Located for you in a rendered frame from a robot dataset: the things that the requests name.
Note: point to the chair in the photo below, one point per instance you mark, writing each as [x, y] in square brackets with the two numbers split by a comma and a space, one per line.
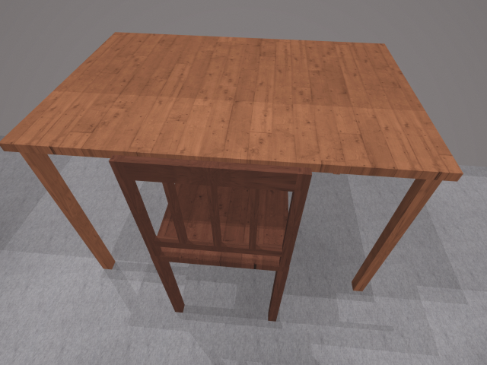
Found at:
[218, 213]

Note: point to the table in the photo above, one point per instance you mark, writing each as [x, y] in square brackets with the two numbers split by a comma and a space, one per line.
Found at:
[334, 107]

